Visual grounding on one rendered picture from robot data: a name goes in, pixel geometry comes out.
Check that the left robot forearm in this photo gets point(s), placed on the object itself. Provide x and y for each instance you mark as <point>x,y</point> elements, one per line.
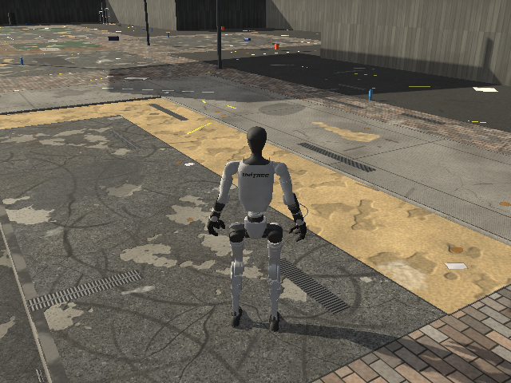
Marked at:
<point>216,210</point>

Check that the right robot hand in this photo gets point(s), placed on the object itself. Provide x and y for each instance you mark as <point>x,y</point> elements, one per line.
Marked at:
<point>300,229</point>

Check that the robot left upper arm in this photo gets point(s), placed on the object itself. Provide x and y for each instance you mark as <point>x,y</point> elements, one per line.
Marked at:
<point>230,169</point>

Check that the left robot hand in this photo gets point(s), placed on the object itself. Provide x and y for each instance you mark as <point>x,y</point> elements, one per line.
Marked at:
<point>216,224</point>

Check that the robot left thigh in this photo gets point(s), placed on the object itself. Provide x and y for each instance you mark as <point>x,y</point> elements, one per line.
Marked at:
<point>236,238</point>

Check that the robot right upper arm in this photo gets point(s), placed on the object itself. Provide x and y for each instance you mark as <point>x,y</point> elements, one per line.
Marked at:
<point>285,182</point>

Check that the right robot shin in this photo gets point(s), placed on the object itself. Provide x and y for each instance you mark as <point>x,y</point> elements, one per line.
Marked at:
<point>274,293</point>

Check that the right robot forearm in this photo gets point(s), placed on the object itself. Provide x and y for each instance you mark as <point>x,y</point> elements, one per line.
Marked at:
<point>296,212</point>

